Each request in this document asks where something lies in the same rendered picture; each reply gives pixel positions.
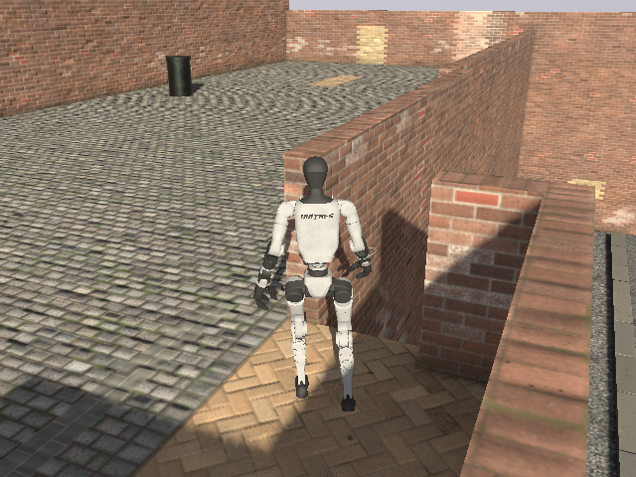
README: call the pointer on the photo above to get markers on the robot left thigh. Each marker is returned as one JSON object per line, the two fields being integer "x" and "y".
{"x": 295, "y": 297}

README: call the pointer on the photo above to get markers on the robot right thigh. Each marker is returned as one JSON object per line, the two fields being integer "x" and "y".
{"x": 342, "y": 292}

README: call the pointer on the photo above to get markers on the robot left hand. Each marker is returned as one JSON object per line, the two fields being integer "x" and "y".
{"x": 258, "y": 295}

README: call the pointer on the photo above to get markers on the robot right upper arm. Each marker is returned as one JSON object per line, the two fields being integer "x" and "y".
{"x": 348, "y": 209}

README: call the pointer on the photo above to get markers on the robot right hand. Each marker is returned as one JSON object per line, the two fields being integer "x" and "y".
{"x": 366, "y": 272}

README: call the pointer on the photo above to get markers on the left robot forearm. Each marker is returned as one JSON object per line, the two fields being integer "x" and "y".
{"x": 269, "y": 262}

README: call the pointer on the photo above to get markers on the right robot forearm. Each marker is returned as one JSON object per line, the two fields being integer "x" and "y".
{"x": 363, "y": 256}

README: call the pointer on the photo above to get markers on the robot thigh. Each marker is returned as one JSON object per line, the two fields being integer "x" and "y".
{"x": 295, "y": 297}
{"x": 342, "y": 292}

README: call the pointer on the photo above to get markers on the robot left upper arm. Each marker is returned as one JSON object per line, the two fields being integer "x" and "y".
{"x": 284, "y": 211}

